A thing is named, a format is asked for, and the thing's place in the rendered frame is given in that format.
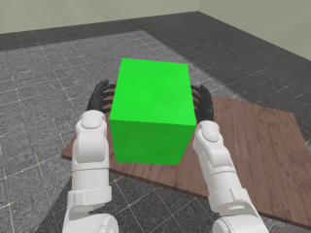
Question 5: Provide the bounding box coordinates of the robot right hand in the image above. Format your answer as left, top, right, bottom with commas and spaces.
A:
190, 84, 215, 124

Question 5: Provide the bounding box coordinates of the carton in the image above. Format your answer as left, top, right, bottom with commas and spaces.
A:
109, 58, 196, 165

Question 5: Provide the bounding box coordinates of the left robot forearm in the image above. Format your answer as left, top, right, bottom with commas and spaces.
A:
62, 110, 112, 233

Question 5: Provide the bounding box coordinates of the table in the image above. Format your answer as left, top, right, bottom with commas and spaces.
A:
61, 80, 311, 233

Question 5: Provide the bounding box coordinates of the robot left hand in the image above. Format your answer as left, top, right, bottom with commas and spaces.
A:
86, 79, 117, 114

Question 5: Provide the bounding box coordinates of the robot left upper arm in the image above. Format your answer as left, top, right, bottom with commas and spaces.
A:
63, 214, 119, 233

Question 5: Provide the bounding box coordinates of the robot right upper arm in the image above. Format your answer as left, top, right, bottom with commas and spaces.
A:
212, 214, 268, 233

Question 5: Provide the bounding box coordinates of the right robot forearm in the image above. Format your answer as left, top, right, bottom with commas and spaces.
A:
192, 120, 269, 233

